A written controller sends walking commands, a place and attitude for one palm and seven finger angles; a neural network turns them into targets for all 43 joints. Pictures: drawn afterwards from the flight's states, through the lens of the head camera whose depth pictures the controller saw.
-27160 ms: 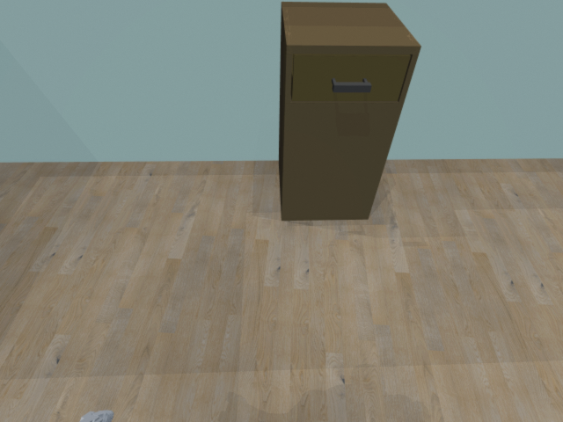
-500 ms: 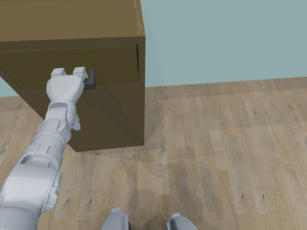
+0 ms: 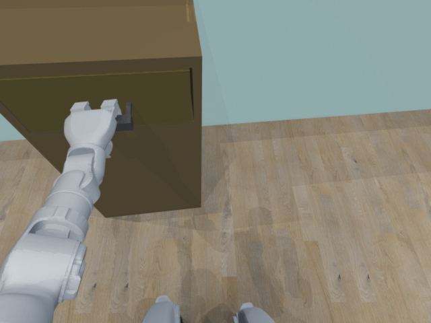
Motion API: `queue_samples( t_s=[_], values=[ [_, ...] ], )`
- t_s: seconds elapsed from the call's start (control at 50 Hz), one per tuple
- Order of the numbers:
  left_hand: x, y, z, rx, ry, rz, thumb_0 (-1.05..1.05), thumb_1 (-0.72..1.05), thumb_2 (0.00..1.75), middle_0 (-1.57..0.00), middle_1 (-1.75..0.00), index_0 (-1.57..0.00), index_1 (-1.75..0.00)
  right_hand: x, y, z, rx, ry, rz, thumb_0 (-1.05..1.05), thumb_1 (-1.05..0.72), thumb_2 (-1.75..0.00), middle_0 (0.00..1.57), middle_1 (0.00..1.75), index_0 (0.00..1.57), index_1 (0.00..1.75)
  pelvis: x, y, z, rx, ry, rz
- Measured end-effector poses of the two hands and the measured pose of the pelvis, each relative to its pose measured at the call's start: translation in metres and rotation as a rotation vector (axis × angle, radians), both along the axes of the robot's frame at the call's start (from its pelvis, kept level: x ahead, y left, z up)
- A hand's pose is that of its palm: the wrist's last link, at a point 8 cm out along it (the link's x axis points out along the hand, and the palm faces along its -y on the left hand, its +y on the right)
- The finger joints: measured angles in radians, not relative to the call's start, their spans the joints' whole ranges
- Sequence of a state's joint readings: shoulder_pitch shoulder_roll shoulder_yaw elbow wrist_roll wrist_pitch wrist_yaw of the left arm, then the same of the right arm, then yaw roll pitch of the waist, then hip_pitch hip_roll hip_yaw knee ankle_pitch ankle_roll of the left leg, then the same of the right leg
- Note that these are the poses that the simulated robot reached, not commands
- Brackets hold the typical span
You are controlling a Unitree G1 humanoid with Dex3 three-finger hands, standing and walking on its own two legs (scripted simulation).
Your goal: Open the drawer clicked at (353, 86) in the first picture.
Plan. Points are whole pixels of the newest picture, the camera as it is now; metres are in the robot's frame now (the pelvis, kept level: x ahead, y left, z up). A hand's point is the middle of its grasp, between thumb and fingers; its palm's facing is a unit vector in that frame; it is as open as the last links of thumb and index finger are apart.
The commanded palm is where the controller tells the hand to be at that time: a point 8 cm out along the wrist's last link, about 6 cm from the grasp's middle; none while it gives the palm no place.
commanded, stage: close the thumb around the handle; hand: left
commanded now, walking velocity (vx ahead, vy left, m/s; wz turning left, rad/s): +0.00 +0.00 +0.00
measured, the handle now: (102, 116) +0.54 +0.21 +0.01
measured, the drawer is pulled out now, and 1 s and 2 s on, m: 0.00 0.08 0.19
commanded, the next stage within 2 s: pull the drawer open in 0.20 s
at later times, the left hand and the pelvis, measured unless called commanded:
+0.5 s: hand (102, 147) +0.47 +0.21 -0.01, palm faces -0.06 -0.04 -1.00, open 6.1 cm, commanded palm +0.43 +0.20 +0.04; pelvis +0.00 +0.00 +0.00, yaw +0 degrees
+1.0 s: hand (100, 178) +0.40 +0.20 -0.01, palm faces -0.01 -0.07 -1.00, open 6.1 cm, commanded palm +0.36 +0.20 +0.04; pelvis +0.01 +0.00 +0.01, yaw +1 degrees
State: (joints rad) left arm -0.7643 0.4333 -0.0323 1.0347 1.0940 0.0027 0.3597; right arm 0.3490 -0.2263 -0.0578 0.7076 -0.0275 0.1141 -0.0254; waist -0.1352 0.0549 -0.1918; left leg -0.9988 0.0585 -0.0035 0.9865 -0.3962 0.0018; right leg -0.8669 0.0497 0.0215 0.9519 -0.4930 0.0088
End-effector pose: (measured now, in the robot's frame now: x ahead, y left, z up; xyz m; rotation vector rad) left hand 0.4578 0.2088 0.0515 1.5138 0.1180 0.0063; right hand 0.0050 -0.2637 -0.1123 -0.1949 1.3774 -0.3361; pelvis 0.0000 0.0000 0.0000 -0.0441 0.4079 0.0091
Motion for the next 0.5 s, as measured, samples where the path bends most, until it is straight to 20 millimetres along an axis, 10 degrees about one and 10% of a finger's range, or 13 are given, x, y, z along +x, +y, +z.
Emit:
queue_samples(
  t_s=[0.1, 0.5],
  values=[
    [-0.0038, 0.0006, -0.0017, -0.001, -0.026, -0.011, 0.0, 0.66, 0.8, -0.32, -1.31, -0.36, -1.27, 0.0009, -0.001, -0.0015, 0.0, 0.004, 0.003, 0.01, -0.91, -0.9, 0.2, 0.3, 0.2, 0.3, 0.0008, 0.001, -0.0013, -0.001, 0.002, 0.0],
    [-0.0072, -0.0016, -0.0022, 0.014, -0.005, 0.015, -0.01, 0.68, 0.8, -0.29, -1.33, -0.34, -1.32, 0.0029, 0.0032, -0.0001, 0.012, -0.011, -0.001, 0.01, -0.91, -0.9, 0.2, 0.3, 0.2, 0.3, -0.0022, 0.0021, 0.0015, 0.001, -0.007, -0.003]
  ],
)
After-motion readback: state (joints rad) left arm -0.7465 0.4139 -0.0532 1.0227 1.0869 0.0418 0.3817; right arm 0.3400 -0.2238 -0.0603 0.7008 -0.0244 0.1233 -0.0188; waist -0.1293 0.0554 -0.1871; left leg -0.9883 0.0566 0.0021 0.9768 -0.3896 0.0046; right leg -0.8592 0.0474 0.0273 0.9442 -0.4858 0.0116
